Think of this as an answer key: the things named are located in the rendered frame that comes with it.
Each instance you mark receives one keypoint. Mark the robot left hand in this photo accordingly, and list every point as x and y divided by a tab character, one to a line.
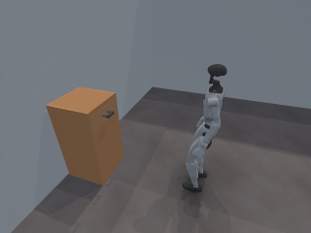
198	152

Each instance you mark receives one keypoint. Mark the right robot shin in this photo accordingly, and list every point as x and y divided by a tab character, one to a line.
200	166

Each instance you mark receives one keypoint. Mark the left robot forearm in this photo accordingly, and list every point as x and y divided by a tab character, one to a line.
211	132

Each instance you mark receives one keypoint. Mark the handle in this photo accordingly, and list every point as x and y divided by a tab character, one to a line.
110	113

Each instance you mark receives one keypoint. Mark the robot left upper arm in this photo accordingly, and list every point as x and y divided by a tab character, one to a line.
213	104

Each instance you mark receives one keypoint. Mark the robot right hand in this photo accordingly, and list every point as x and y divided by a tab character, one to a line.
201	120

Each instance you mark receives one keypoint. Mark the robot left foot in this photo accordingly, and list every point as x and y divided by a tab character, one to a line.
189	186

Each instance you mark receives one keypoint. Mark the cabinet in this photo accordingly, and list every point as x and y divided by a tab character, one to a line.
89	155

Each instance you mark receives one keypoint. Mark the drawer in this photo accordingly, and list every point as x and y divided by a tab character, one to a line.
99	117

